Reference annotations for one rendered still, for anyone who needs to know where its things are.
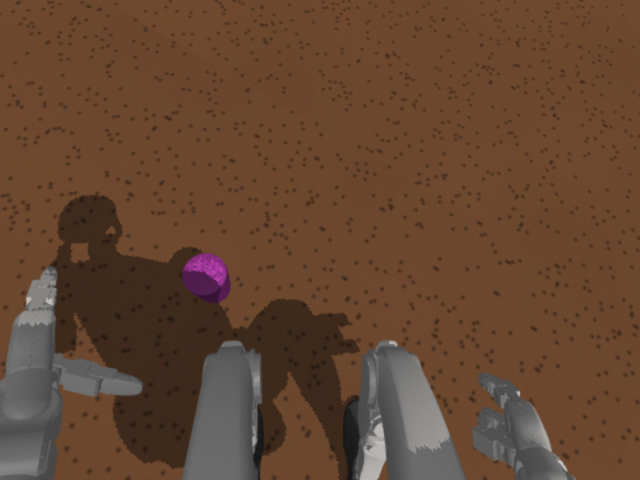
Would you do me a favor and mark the cup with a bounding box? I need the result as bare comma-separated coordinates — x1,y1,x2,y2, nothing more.
182,253,230,303

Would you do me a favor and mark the left robot arm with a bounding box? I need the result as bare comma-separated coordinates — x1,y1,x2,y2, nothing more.
0,368,63,480

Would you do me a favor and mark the right robot hand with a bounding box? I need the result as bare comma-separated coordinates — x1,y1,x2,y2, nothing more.
472,373,552,468

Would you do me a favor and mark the left robot hand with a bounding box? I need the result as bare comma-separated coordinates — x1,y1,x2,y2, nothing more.
5,266,143,397

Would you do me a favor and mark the right robot arm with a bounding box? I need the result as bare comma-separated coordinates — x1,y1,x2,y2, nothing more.
514,447,576,480

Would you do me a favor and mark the right robot foot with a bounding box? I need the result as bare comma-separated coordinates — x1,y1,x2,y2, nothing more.
343,399,378,480

